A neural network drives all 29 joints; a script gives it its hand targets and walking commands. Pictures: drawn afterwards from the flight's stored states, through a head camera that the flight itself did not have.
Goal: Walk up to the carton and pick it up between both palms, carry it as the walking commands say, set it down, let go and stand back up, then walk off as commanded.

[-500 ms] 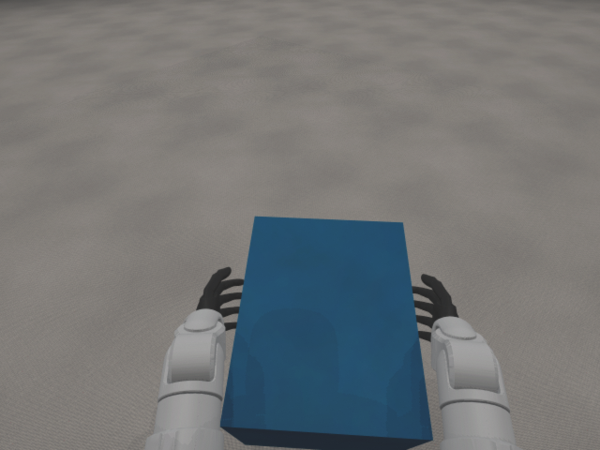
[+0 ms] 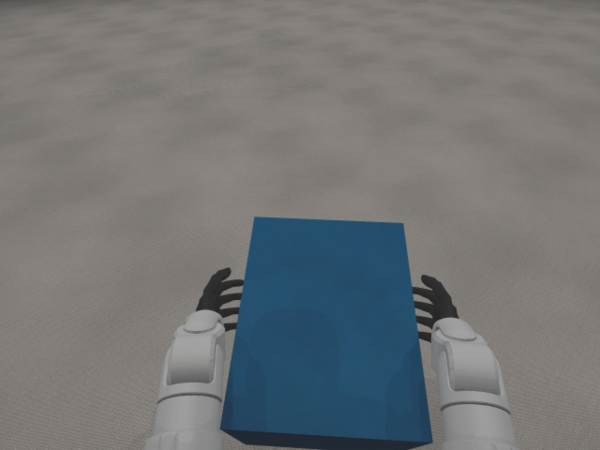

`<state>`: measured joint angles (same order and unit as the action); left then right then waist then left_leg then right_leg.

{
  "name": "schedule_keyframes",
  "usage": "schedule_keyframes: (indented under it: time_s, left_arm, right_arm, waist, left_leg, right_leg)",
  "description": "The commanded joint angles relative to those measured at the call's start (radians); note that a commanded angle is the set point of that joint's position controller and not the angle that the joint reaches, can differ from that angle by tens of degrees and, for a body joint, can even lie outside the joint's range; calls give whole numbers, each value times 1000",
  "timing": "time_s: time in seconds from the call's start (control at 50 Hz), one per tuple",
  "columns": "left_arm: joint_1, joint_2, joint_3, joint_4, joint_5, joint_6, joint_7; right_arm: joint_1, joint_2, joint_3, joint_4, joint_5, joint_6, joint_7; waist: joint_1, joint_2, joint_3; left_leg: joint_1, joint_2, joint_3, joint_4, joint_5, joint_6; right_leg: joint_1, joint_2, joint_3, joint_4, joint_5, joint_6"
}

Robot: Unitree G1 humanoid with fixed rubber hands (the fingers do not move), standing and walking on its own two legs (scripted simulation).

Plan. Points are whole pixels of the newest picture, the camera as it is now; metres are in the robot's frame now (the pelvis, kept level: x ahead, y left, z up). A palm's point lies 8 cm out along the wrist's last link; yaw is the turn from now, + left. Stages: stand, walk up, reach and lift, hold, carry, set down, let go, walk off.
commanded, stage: hold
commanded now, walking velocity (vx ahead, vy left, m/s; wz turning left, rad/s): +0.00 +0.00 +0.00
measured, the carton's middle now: (323, 335) +0.31 +0.00 -0.03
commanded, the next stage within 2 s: carry in 0.32 s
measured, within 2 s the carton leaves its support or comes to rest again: neither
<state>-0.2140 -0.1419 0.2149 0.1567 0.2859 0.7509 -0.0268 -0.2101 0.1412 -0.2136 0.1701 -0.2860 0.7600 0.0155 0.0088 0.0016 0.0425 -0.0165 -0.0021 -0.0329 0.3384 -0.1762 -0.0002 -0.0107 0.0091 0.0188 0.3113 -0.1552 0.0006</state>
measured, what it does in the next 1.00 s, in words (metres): lifts its left foot, turning left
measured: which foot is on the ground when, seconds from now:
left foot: down 0.00-0.82, up 0.84-1.00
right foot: down 0.00-1.00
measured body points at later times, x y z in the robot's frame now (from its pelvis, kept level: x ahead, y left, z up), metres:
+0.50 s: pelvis -0.01 +0.00 -0.02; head -0.02 +0.00 +0.43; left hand +0.31 +0.16 +0.05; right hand +0.31 -0.15 +0.05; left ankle +0.02 +0.12 -0.75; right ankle +0.02 -0.12 -0.75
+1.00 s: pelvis -0.04 -0.02 -0.01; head +0.00 -0.03 +0.44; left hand +0.23 +0.23 +0.10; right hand +0.32 -0.07 +0.09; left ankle -0.07 +0.10 -0.67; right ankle -0.02 -0.11 -0.75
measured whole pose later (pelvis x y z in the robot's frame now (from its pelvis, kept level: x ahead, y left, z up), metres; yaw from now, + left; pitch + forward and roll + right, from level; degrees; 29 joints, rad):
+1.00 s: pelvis -0.04 -0.02 -0.01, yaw +19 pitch +4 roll +3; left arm -0.39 -0.19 0.23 -0.24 0.13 1.13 0.21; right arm -0.40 0.17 -0.21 -0.25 -0.14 1.17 -0.23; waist -0.02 0.01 -0.03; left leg -0.59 0.00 0.08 1.06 -0.40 -0.06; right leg -0.30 -0.12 -0.18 0.54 -0.30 -0.02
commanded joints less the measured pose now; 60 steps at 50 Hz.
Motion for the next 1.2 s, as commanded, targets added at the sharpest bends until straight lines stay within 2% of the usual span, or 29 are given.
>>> schedule_keyframes:
  time_s: [0.0,0.28,0.3,0.32,0.38,0.46,0.52,0.56,0.58,0.6,0.62,0.64,0.68,0.76,0.78,0.8,0.82,0.84,0.86,0.88,0.9,0.94,0.98,1.06,1.1,1.12,1.14,1.16,1.18]
  left_arm:
    - [-433,-816,-517,-38,-254,-32,-241]
    - [-444,-820,-512,-29,-251,-33,-244]
    - [-534,-874,-604,-36,-297,-27,-256]
    - [-536,-879,-600,-34,-309,-23,-251]
    - [-531,-913,-631,-58,-325,7,-235]
    - [-551,-950,-714,-204,-388,75,-181]
    - [-544,-939,-719,-233,-406,146,-123]
    - [-567,-937,-720,-273,-427,196,-83]
    - [-566,-928,-723,-311,-442,225,-65]
    - [-633,-914,-730,-359,-463,247,-44]
    - [-743,-895,-746,-402,-490,266,-21]
    - [-742,-884,-747,-397,-499,288,-5]
    - [-731,-891,-744,-413,-522,320,15]
    - [-690,-872,-725,-403,-538,369,39]
    - [-686,-866,-713,-396,-534,376,43]
    - [-669,-857,-697,-392,-529,384,46]
    - [-682,-837,-684,-396,-526,387,50]
    - [-675,-825,-674,-395,-513,389,55]
    - [-627,-824,-665,-415,-500,398,58]
    - [-600,-821,-653,-432,-487,402,55]
    - [-602,-832,-646,-442,-489,400,50]
    - [-770,-819,-629,-429,-488,379,62]
    - [-705,-805,-610,-413,-475,385,65]
    - [-671,-783,-596,-396,-457,402,73]
    - [-704,-783,-596,-382,-453,405,80]
    - [-702,-787,-595,-373,-450,407,82]
    - [-648,-804,-599,-370,-448,414,81]
    - [-607,-812,-606,-375,-445,420,77]
    - [-753,-814,-622,-390,-467,412,77]
  right_arm:
    - [-461,838,515,-63,257,-45,241]
    - [-474,839,508,-54,254,-48,242]
    - [-530,871,553,-59,286,-44,255]
    - [-524,884,565,-50,297,-35,256]
    - [-573,915,632,-104,337,-7,253]
    - [-636,933,736,-289,433,63,214]
    - [-683,928,765,-332,484,144,167]
    - [-698,929,772,-364,511,198,135]
    - [-679,910,762,-374,514,224,118]
    - [-698,893,755,-391,522,245,97]
    - [-776,871,749,-415,533,263,71]
    - [-776,857,740,-421,532,290,50]
    - [-735,856,724,-435,517,325,13]
    - [-681,826,672,-425,481,369,-25]
    - [-691,819,672,-425,478,377,-33]
    - [-679,815,672,-422,473,384,-41]
    - [-692,821,673,-424,466,390,-53]
    - [-714,817,675,-443,464,402,-57]
    - [-692,835,679,-432,470,409,-58]
    - [-684,860,695,-434,491,410,-55]
    - [-700,877,718,-465,510,405,-54]
    - [-876,864,728,-473,531,387,-66]
    - [-831,865,728,-457,524,396,-73]
    - [-783,861,697,-405,512,415,-74]
    - [-812,858,687,-389,512,418,-71]
    - [-808,864,684,-379,511,420,-68]
    - [-746,876,681,-371,507,427,-61]
    - [-689,874,672,-368,508,431,-51]
    - [-765,840,634,-327,484,416,-59]
  waist:
    - [-1,4,-202]
    - [1,5,-204]
    - [-26,-7,-212]
    - [-22,21,-252]
    - [-10,25,-279]
    - [-5,-50,-420]
    - [-8,-130,-446]
    - [-20,-60,-445]
    - [-22,80,-452]
    - [-23,197,-460]
    - [-31,245,-442]
    - [-31,203,-463]
    - [-28,156,-486]
    - [-22,191,-508]
    - [-11,172,-508]
    - [1,120,-491]
    - [9,-81,-457]
    - [1,-323,-431]
    - [-4,-186,-414]
    - [-3,-114,-399]
    - [-4,-96,-384]
    - [-6,-157,-372]
    - [0,-203,-383]
    - [7,-260,-414]
    - [6,-272,-426]
    - [-4,-247,-435]
    - [-15,-174,-470]
    - [-22,-44,-491]
    - [-36,259,-492]
  left_leg:
    - [-11,-75,-27,-53,126,13]
    - [-16,-73,-27,-51,116,13]
    - [-169,136,-52,50,-107,21]
    - [-211,154,-108,38,-143,42]
    - [-347,144,-112,112,-70,45]
    - [-395,87,-54,342,183,25]
    - [-417,27,14,385,-65,30]
    - [-326,49,-32,265,36,47]
    - [-286,152,-207,213,214,83]
    - [-231,257,-375,158,404,136]
    - [-162,308,-491,110,547,186]
    - [-110,311,-513,102,554,206]
    - [-71,264,-402,147,564,188]
    - [-167,168,-272,162,453,120]
    - [-268,149,-241,183,370,94]
    - [-417,118,-207,223,229,59]
    - [-618,18,-102,374,-40,2]
    - [-730,-60,75,631,-440,-52]
    - [-701,19,68,786,-448,-68]
    - [-674,14,49,827,-380,-61]
    - [-670,23,57,840,-297,-60]
    - [-655,32,100,766,-197,-64]
    - [-608,22,146,685,-202,-70]
    - [-497,-14,208,467,-232,-50]
    - [-440,-21,217,319,-204,-37]
    - [-374,-20,221,178,-99,-33]
    - [-241,0,177,84,16,-28]
    - [-59,114,9,88,261,-1]
    - [108,355,-308,179,1015,140]
  right_leg:
    - [52,76,42,-39,83,-11]
    - [47,75,43,-37,71,-12]
    - [-190,-134,40,77,-106,-21]
    - [-184,-125,55,95,-170,-28]
    - [-195,-138,51,134,-134,-34]
    - [-139,-225,100,195,135,-71]
    - [-156,-313,120,207,274,-113]
    - [-242,-252,19,321,210,-56]
    - [-330,-169,-58,444,89,9]
    - [-413,-80,-116,555,-133,55]
    - [-522,-12,-104,601,-407,73]
    - [-560,-9,-46,657,-446,68]
    - [-558,-24,-40,616,-390,61]
    - [-312,26,-115,294,-289,57]
    - [-170,-2,-112,173,-196,53]
    - [-21,-80,-57,81,-117,30]
    - [100,-288,150,-21,-1,-34]
    - [31,-583,341,18,351,-182]
    - [-8,-550,240,78,564,-197]
    - [-29,-478,139,102,592,-165]
    - [-30,-424,55,111,559,-128]
    - [-7,-350,-56,143,477,-81]
    - [-13,-345,-95,153,433,-79]
    - [-12,-366,-146,219,503,-69]
    - [-7,-377,-161,264,491,-41]
    - [-20,-369,-189,300,448,-10]
    - [-86,-345,-225,381,330,37]
    - [-272,-300,-217,501,72,98]
    - [-579,-169,-226,707,-391,172]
